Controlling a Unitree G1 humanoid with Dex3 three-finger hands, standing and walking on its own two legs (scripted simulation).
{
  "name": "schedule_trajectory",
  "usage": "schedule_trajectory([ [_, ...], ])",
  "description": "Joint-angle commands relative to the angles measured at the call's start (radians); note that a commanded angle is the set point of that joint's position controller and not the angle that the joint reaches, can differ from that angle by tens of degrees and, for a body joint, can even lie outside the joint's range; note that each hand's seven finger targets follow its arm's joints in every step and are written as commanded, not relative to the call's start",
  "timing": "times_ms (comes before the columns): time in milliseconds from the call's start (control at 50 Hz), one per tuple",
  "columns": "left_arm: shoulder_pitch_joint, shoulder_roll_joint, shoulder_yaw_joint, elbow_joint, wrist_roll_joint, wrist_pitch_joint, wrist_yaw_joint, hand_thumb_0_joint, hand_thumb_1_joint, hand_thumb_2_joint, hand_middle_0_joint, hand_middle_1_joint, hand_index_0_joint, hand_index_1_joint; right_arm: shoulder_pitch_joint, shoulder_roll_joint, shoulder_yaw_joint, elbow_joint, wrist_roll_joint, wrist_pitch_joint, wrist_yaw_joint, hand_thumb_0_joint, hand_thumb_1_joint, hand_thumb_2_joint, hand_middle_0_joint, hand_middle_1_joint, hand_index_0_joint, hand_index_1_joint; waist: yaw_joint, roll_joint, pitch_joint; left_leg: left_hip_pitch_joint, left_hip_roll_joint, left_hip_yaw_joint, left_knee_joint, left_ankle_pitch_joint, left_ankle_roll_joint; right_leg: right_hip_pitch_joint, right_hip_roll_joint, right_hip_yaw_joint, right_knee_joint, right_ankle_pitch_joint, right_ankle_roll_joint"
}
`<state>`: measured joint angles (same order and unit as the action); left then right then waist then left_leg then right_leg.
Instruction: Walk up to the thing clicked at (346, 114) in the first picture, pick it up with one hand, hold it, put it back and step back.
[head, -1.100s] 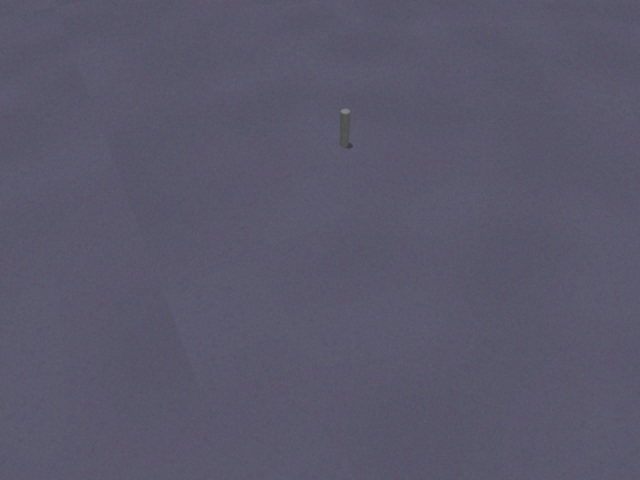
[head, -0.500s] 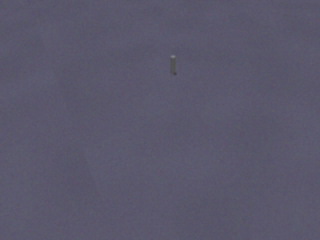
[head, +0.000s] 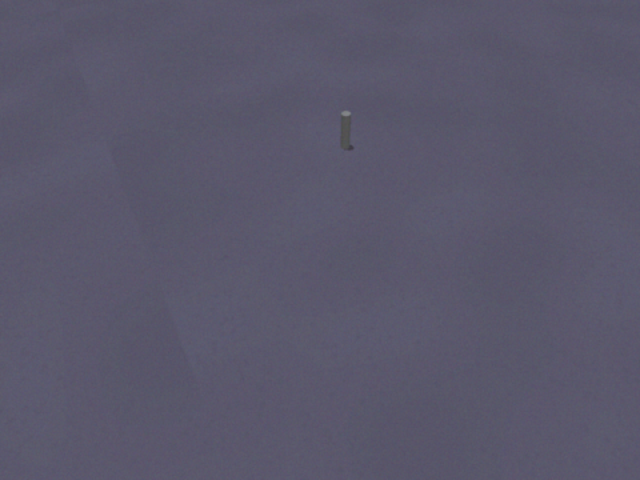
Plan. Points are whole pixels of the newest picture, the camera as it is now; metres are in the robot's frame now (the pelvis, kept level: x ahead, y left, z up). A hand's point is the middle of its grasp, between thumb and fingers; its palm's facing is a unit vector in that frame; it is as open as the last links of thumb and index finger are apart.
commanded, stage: stand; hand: left
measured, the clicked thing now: (345, 130) +1.75 -0.10 -0.69
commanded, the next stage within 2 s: walk up in 0.02 s
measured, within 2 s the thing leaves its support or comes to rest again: neither
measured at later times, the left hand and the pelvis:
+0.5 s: hand (205, 441) +0.20 +0.19 -0.14, palm faces -0.08 -0.91 -0.40, open 7.4 cm; pelvis +0.13 -0.09 -0.01, yaw -7 degrees
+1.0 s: hand (251, 260) +0.54 +0.16 -0.15, palm faces -0.24 -0.91 -0.35, open 7.4 cm; pelvis +0.41 -0.09 -0.01, yaw -11 degrees
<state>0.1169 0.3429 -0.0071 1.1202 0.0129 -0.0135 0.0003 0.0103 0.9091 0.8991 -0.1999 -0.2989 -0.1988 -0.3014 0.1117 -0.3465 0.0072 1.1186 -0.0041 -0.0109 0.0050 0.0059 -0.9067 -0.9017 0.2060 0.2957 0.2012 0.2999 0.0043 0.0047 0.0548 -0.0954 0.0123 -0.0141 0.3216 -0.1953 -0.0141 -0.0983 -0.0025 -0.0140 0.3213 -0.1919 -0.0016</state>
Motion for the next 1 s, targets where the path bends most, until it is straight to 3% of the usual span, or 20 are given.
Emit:
schedule_trajectory([
  [0, 0.020, 0.330, 0.122, -0.138, 0.020, -0.029, -0.029, 0.000, 0.900, 0.900, -0.200, -0.300, -0.200, -0.300, 0.041, -0.326, -0.117, -0.119, -0.031, -0.049, 0.003, 0.000, -0.900, -0.900, 0.200, 0.300, 0.200, 0.300, -0.015, -0.041, -0.198, 0.056, 0.098, -0.075, 0.062, -0.367, 0.105, -0.041, -0.081, 0.134, 0.043, -0.348, -0.065],
  [40, -0.070, 0.289, 0.120, -0.163, 0.025, -0.022, -0.054, 0.000, 0.900, 0.900, -0.200, -0.300, -0.200, -0.300, 0.062, -0.329, -0.131, -0.111, -0.043, -0.055, 0.020, 0.000, -0.900, -0.900, 0.200, 0.300, 0.200, 0.300, -0.052, 0.050, -0.020, 0.037, 0.132, -0.151, 0.006, -0.585, 0.130, -0.360, -0.066, 0.129, 0.141, -0.496, -0.065],
  [80, -0.154, 0.238, 0.115, -0.218, 0.027, -0.024, -0.065, 0.000, 0.900, 0.900, -0.200, -0.300, -0.200, -0.300, 0.144, -0.365, -0.158, -0.115, -0.039, -0.066, 0.021, 0.000, -0.900, -0.900, 0.200, 0.300, 0.200, 0.300, -0.109, 0.187, 0.057, 0.121, 0.367, -0.415, -0.197, -0.621, 0.245, -0.605, -0.015, 0.031, 0.494, -0.288, -0.027],
  [100, -0.159, 0.253, 0.118, -0.240, 0.030, -0.029, -0.066, 0.000, 0.900, 0.900, -0.200, -0.300, -0.200, -0.300, 0.118, -0.388, -0.168, -0.136, -0.041, -0.078, 0.018, 0.000, -0.900, -0.900, 0.200, 0.300, 0.200, 0.300, -0.090, 0.133, 0.085, 0.112, 0.448, -0.471, -0.229, -0.543, 0.277, -0.637, -0.086, 0.117, 0.525, -0.282, -0.030],
  [240, 0.036, 0.261, 0.130, -0.208, 0.014, -0.036, -0.109, 0.000, 0.900, 0.900, -0.200, -0.300, -0.200, -0.300, -0.045, -0.345, -0.162, -0.223, -0.047, -0.081, 0.038, 0.000, -0.900, -0.900, 0.200, 0.300, 0.200, 0.300, 0.025, 0.188, 0.007, -0.069, 0.238, -0.064, -0.122, -0.351, 0.177, -0.230, -0.082, -0.008, 0.295, -0.150, -0.010],
  [300, 0.292, 0.317, 0.164, -0.120, 0.020, -0.048, -0.084, 0.000, 0.900, 0.900, -0.200, -0.300, -0.200, -0.300, -0.065, -0.288, -0.140, -0.241, -0.044, -0.064, 0.041, 0.000, -0.900, -0.900, 0.200, 0.300, 0.200, 0.300, 0.149, -0.072, -0.085, -0.329, 0.111, 0.115, 0.314, -0.277, 0.118, 0.214, 0.004, -0.093, 0.194, -0.021, -0.009],
  [320, 0.416, 0.392, 0.194, -0.101, 0.025, -0.055, -0.063, 0.000, 0.900, 0.900, -0.200, -0.300, -0.200, -0.300, -0.033, -0.214, -0.114, -0.256, -0.041, -0.065, 0.042, 0.000, -0.900, -0.900, 0.200, 0.300, 0.200, 0.300, 0.209, -0.329, -0.119, -0.521, 0.014, 0.160, 0.655, -0.356, 0.089, 0.352, -0.068, 0.093, 0.091, -0.245, -0.042],
  [340, 0.387, 0.452, 0.200, -0.150, 0.028, -0.063, -0.052, 0.000, 0.900, 0.900, -0.200, -0.300, -0.200, -0.300, -0.016, -0.184, -0.099, -0.286, -0.020, -0.059, 0.044, 0.000, -0.900, -0.900, 0.200, 0.300, 0.200, 0.300, 0.178, -0.421, -0.089, -0.666, -0.053, 0.067, 0.828, -0.424, 0.042, 0.269, -0.311, 0.599, -0.171, -0.638, -0.121],
  [360, 0.253, 0.474, 0.192, -0.197, 0.017, -0.063, -0.056, 0.000, 0.900, 0.900, -0.200, -0.300, -0.200, -0.300, -0.016, -0.281, -0.121, -0.278, -0.024, -0.053, 0.043, 0.000, -0.900, -0.900, 0.200, 0.300, 0.200, 0.300, 0.117, -0.258, 0.001, -0.611, 0.031, -0.016, 0.847, -0.325, 0.033, 0.091, -0.407, 0.755, -0.260, -0.781, -0.204],
  [380, 0.167, 0.477, 0.186, -0.229, 0.004, -0.063, -0.057, 0.000, 0.900, 0.900, -0.200, -0.300, -0.200, -0.300, -0.021, -0.321, -0.134, -0.265, -0.028, -0.057, 0.044, 0.000, -0.900, -0.900, 0.200, 0.300, 0.200, 0.300, 0.085, -0.187, 0.082, -0.594, 0.087, -0.043, 0.838, -0.274, 0.030, -0.015, -0.418, 0.750, -0.259, -0.738, -0.251],
  [460, 0.123, 0.355, 0.149, -0.243, -0.014, -0.084, -0.048, 0.000, 0.900, 0.900, -0.200, -0.300, -0.200, -0.300, 0.095, -0.288, -0.123, -0.209, -0.006, -0.058, 0.064, 0.000, -0.900, -0.900, 0.200, 0.300, 0.200, 0.300, 0.008, -0.100, 0.073, -0.483, 0.139, -0.051, 0.721, -0.091, 0.045, -0.063, -0.254, 0.351, -0.175, -0.362, -0.182],
  [580, 0.112, 0.371, 0.142, -0.286, -0.012, -0.104, -0.048, 0.000, 0.900, 0.900, -0.200, -0.300, -0.200, -0.300, 0.011, -0.277, -0.136, -0.280, -0.024, -0.047, 0.093, 0.000, -0.900, -0.900, 0.200, 0.300, 0.200, 0.300, 0.014, -0.106, 0.103, -0.430, 0.149, -0.002, 0.452, 0.010, -0.008, -0.157, -0.211, 0.185, -0.193, -0.314, -0.198],
  [660, 0.185, 0.361, 0.138, -0.275, -0.012, -0.096, -0.049, 0.000, 0.900, 0.900, -0.200, -0.300, -0.200, -0.300, -0.091, -0.249, -0.134, -0.321, -0.024, -0.069, 0.091, 0.000, -0.900, -0.900, 0.200, 0.300, 0.200, 0.300, 0.065, -0.060, 0.060, -0.331, 0.111, 0.059, 0.266, 0.107, 0.007, -0.087, -0.196, 0.116, -0.093, -0.031, -0.182],
  [720, 0.169, 0.362, 0.133, -0.290, -0.012, -0.088, -0.043, 0.000, 0.900, 0.900, -0.200, -0.300, -0.200, -0.300, 0.090, -0.260, -0.153, -0.275, -0.024, -0.078, 0.075, 0.000, -0.900, -0.900, 0.200, 0.300, 0.200, 0.300, -0.028, 0.007, -0.061, -0.054, 0.041, 0.112, 0.176, 0.083, 0.040, -0.082, -0.170, 0.065, 0.186, 0.260, -0.150],
  [740, 0.213, 0.315, 0.119, -0.297, -0.010, -0.084, -0.039, 0.000, 0.900, 0.900, -0.200, -0.300, -0.200, -0.300, 0.254, -0.314, -0.175, -0.233, -0.038, -0.086, 0.062, 0.000, -0.900, -0.900, 0.200, 0.300, 0.200, 0.300, -0.094, 0.123, -0.163, 0.167, 0.034, 0.095, 0.161, 0.016, 0.083, -0.159, -0.106, 0.019, 0.459, 0.281, -0.113],
  [760, 0.268, 0.247, 0.096, -0.304, -0.018, -0.080, -0.031, 0.000, 0.900, 0.900, -0.200, -0.300, -0.200, -0.300, 0.389, -0.376, -0.202, -0.219, -0.054, -0.092, 0.048, 0.000, -0.900, -0.900, 0.200, 0.300, 0.200, 0.300, -0.148, 0.290, -0.234, 0.356, 0.177, -0.110, 0.113, -0.172, 0.136, -0.364, -0.036, -0.005, 0.734, 0.087, -0.075],
  [780, 0.320, 0.217, 0.089, -0.310, -0.036, -0.081, -0.026, 0.000, 0.900, 0.900, -0.200, -0.300, -0.200, -0.300, 0.385, -0.430, -0.211, -0.247, -0.044, -0.097, 0.041, 0.000, -0.900, -0.900, 0.200, 0.300, 0.200, 0.300, -0.119, 0.371, -0.275, 0.479, 0.422, -0.596, -0.001, -0.228, 0.224, -0.599, 0.118, 0.037, 0.883, -0.346, -0.045],
  [800, 0.282, 0.314, 0.105, -0.291, -0.027, -0.077, -0.010, 0.000, 0.900, 0.900, -0.200, -0.300, -0.200, -0.300, 0.320, -0.431, -0.219, -0.262, -0.012, -0.092, 0.042, 0.000, -0.900, -0.900, 0.200, 0.300, 0.200, 0.300, -0.105, 0.261, -0.258, 0.414, 0.474, -0.678, -0.042, -0.290, 0.312, -0.625, 0.028, 0.131, 0.953, -0.336, -0.072],
  [880, 0.206, 0.291, 0.102, -0.274, -0.040, -0.086, -0.037, 0.000, 0.900, 0.900, -0.200, -0.300, -0.200, -0.300, 0.186, -0.305, -0.154, -0.314, 0.006, -0.097, 0.028, 0.000, -0.900, -0.900, 0.200, 0.300, 0.200, 0.300, -0.039, 0.108, -0.052, 0.037, 0.282, -0.128, -0.025, 0.184, 0.201, -0.477, -0.062, 0.132, 0.833, -0.150, -0.043],
  [980, 0.140, 0.249, 0.096, -0.309, -0.022, -0.067, -0.075, 0.000, 0.900, 0.900, -0.200, -0.300, -0.200, -0.300, 0.155, -0.320, -0.144, -0.347, -0.001, -0.110, 0.033, 0.000, -0.900, -0.900, 0.200, 0.300, 0.200, 0.300, -0.016, 0.141, 0.051, -0.067, 0.279, 0.005, -0.077, 0.189, 0.250, -0.463, -0.111, 0.029, 0.522, -0.093, 0.008],
])
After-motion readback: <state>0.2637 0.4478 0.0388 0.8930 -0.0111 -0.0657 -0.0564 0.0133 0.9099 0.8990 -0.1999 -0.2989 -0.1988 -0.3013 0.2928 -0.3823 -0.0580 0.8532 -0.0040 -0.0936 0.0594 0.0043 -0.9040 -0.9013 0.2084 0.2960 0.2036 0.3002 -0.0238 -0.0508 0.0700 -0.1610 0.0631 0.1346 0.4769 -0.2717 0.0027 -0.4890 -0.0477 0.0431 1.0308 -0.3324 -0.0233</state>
